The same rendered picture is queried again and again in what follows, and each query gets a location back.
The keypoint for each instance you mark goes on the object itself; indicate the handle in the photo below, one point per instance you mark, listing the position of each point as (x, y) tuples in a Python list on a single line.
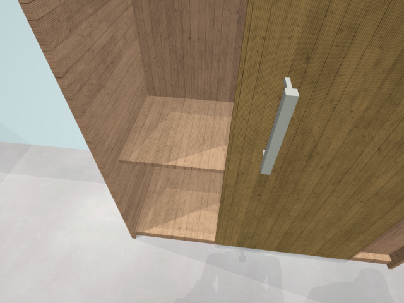
[(283, 116)]

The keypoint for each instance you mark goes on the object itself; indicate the wardrobe door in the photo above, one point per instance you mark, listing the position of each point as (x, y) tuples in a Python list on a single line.
[(337, 183), (389, 242)]

